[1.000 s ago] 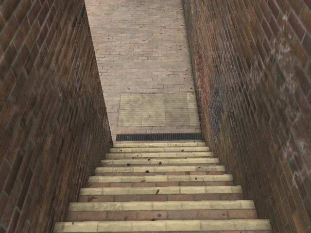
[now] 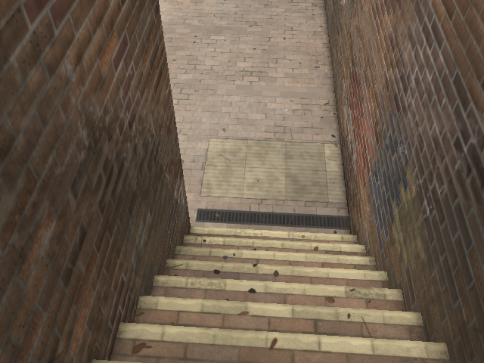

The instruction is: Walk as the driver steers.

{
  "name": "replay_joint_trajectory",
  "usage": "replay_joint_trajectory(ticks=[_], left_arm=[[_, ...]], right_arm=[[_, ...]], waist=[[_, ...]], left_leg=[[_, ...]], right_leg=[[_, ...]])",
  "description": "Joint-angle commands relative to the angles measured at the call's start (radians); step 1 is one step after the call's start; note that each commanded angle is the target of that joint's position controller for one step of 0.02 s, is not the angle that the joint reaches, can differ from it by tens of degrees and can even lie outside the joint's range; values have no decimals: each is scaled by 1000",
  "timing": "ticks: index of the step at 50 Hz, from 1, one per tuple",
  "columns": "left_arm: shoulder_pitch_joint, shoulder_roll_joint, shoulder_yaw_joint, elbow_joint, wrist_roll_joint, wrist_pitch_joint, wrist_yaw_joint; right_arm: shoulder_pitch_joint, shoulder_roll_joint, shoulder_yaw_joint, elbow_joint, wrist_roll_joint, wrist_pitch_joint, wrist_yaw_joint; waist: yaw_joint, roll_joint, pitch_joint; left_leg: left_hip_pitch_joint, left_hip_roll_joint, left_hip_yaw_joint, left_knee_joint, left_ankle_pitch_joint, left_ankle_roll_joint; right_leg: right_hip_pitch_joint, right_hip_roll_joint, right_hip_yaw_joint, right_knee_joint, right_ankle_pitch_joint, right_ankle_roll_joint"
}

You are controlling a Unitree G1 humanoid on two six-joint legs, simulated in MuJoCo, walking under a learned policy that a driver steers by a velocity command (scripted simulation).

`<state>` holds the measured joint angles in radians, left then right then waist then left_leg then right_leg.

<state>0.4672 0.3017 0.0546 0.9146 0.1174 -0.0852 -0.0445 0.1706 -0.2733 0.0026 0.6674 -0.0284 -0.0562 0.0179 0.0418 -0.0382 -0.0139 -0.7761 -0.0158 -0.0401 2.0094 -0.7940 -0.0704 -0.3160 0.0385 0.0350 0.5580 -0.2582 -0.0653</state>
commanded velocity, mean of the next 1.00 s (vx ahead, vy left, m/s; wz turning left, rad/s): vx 0.01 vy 0.00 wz -0.21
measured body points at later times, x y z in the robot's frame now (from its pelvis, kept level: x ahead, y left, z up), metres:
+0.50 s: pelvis +0.07 +0.07 -0.05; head +0.09 +0.06 +0.40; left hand +0.28 +0.29 -0.15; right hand +0.02 -0.18 -0.19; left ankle +0.05 +0.17 -0.74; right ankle +0.07 -0.08 -0.66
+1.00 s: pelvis +0.05 +0.06 +0.01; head +0.07 +0.05 +0.46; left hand +0.14 +0.31 -0.13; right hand +0.10 -0.20 -0.13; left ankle +0.05 +0.17 -0.74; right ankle +0.03 -0.05 -0.74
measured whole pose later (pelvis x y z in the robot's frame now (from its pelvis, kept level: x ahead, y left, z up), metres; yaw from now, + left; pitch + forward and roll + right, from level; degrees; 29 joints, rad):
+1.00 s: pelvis +0.05 +0.06 +0.01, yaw -11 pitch +0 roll +1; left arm 0.29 0.24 0.05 0.92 0.01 0.02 -0.09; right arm 0.22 -0.25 -0.02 0.92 0.00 -0.05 0.11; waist 0.03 -0.01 0.03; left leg -0.15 -0.03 0.02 0.39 -0.24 0.02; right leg -0.21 -0.02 -0.01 0.45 -0.24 0.00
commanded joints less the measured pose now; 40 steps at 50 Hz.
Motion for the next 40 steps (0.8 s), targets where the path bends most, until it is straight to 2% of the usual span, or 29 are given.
replay_joint_trajectory(ticks=[1, 2, 4, 5, 6, 9, 12, 15, 17, 18, 19, 20, 21, 22, 24, 25, 26, 27, 28, 30, 31, 32, 33, 34, 35, 36, 37, 38, 40], left_arm=[[102, -17, -26, -28, -27, -19, 5], [87, -15, -36, -68, -51, -28, 27], [113, 47, -35, -63, -34, -33, 62], [85, 82, -36, -64, -3, -27, 59], [32, 121, -30, -84, -3, -25, 54], [48, 94, -37, -62, -25, -23, 38], [60, 94, -34, -43, -44, -25, 32], [-28, 108, -28, -84, -63, -15, 35], [-143, 130, -17, -132, -74, 1, 30], [-159, 126, -12, -171, -75, 18, 22], [-141, 101, -12, -210, -69, 32, 10], [-204, 52, -9, -230, -73, 40, 13], [-306, 30, -3, -279, -87, 31, 41], [-315, -43, -32, -302, -85, 34, 52], [-244, -25, -42, -223, -40, 69, 58], [-82, -61, -63, -144, 1, 91, 24], [17, -62, -63, -110, -8, 91, -23], [-17, -18, -54, -133, -29, 88, -54], [-47, 11, -49, -155, -43, 84, -70], [-127, 35, -47, -200, -34, 70, -66], [-246, 2, -63, -243, -52, 68, -59], [-254, -41, -74, -214, -83, 69, -72], [-115, -50, -72, -145, -78, 70, -81], [-90, -29, -60, -124, -76, 70, -82], [-113, 6, -48, -123, -98, 65, -78], [-252, 122, -28, -168, -131, 63, -65], [-314, 124, -16, -177, -98, 69, -63], [-310, 99, -12, -149, -95, 72, -56], [-282, 19, -20, -116, -118, 76, -45]], right_arm=[[176, -12, 11, -103, -28, -4, -37], [222, -1, 15, -79, -26, 5, -15], [116, 64, 34, -108, -15, 22, 40], [133, 78, 43, -89, -34, 25, 71], [136, 32, 29, -98, -39, 27, 82], [56, -42, -1, -123, -60, 23, 61], [34, -30, 1, -91, -68, 42, 36], [60, -9, 6, -27, -52, 50, 25], [188, -27, -5, 33, -13, 44, 13], [260, -98, -14, 59, 2, 34, 8], [319, -182, -41, 53, 4, 23, 7], [412, -225, -59, 62, -25, 14, 10], [495, -189, -57, 98, -50, 2, 23], [530, -158, -54, 128, -51, -1, 40], [313, -26, -13, 89, -14, 21, 58], [179, 24, 11, 91, -39, 14, 74], [18, 18, 24, 49, -20, 5, 91], [-109, -66, 17, 16, -15, -3, 79], [-138, -130, 10, 26, -24, -12, 55], [-31, -114, 27, 83, -37, -32, 25], [84, -73, 34, 121, 34, -39, 14], [197, -32, 60, 186, 61, -44, 44], [139, -60, 57, 195, 28, -46, 85], [25, -77, 53, 167, 39, -50, 114], [18, -67, 52, 161, 59, -49, 134], [254, -96, 15, 194, 68, -35, 122], [250, -163, -9, 205, 53, -27, 111], [184, -148, -13, 184, 21, -25, 102], [112, -84, -9, 181, 12, -25, 97]], waist=[[-115, -43, 45], [-104, -14, 55], [-83, -17, 6], [-102, -46, -30], [-113, -31, -53], [-60, -40, -63], [-9, -82, -69], [-4, -65, -76], [-52, -59, -91], [-66, 54, -154], [-93, 111, -253], [-195, 249, -220], [-206, 75, -160], [-191, 54, -89], [-90, 62, -78], [24, 78, -155], [137, 119, -149], [175, 83, -132], [165, 67, -116], [77, 39, -68], [-6, 51, -8], [-49, 128, -19], [15, 197, -26], [75, 191, -41], [71, 151, -69], [-113, -6, -156], [-115, 15, -75], [-114, -9, 1], [-94, -9, 62]], left_leg=[[-299, 75, -53, -235, 400, -2], [-216, 50, 4, -430, 688, -9], [-113, 61, 73, -594, 876, -23], [-20, 67, 72, -481, 993, -15], [11, 69, 63, -451, 965, -19], [-45, 82, 10, -520, 717, -33], [-108, 63, 1, -627, 547, -49], [-12, 22, 22, -785, 482, -52], [178, -6, 42, -1002, 533, -24], [420, -5, 16, -1090, 896, 90], [724, 83, -154, -1211, 1241, 270], [889, 285, -485, -1376, 1545, 484], [945, 389, -599, -1317, 1803, 550], [925, 439, -690, -1325, 1715, 558], [701, 364, -580, -1323, 1491, 452], [462, 275, -405, -1341, 1418, 357], [154, 181, -285, -1374, 1296, 273], [-51, 104, -152, -1406, 1211, 208], [-111, 78, -81, -1437, 1155, 200], [149, 123, -61, -1385, 1103, 201], [354, 136, -83, -1435, 882, 172], [354, 123, -121, -1458, 696, 130], [230, 147, -149, -1454, 630, 128], [217, 141, -147, -1453, 750, 114], [326, 133, -155, -1458, 904, 75], [494, 87, -99, -1484, 662, 47], [508, 60, -55, -1510, 465, 80], [568, 49, -17, -1530, 370, 95], [616, 44, 13, -1533, 459, 114]], right_leg=[[18, -257, 288, 0, 986, -244], [-134, -206, 235, 2, 881, -245], [-218, -145, 216, 39, 767, -160], [-275, -137, 226, 93, 766, -134], [-304, -144, 247, 109, 719, -125], [-142, -217, 366, 192, 715, -165], [43, -253, 484, 255, 749, -203], [24, -243, 530, 302, 765, -207], [-75, -224, 514, 366, 776, -200], [-225, -123, 393, 416, 714, -136], [-447, -13, 248, 506, 418, -59], [-718, 185, 137, 823, -254, 69], [-914, 174, 164, 961, -542, 114], [-1076, 126, 275, 959, -494, 120], [-1028, 39, 291, 812, -257, 164], [-719, -10, 220, 906, 12, 181], [-420, -34, 112, 1017, 131, 198], [-237, -18, 7, 1115, 200, 208], [-166, 2, -34, 1161, 184, 201], [-308, -58, -14, 920, 96, 198], [-427, -103, -21, 402, -186, 219], [-267, -109, -18, 287, -262, 242], [-34, -132, 19, 364, 76, 236], [68, -102, -6, 254, 159, 227], [97, -77, -16, 118, 231, 202], [76, -89, 53, 38, 297, 105], [-4, -84, 14, -6, 166, 61], [-147, -71, 11, -66, -62, 40], [-167, -92, 36, -148, -45, 43]])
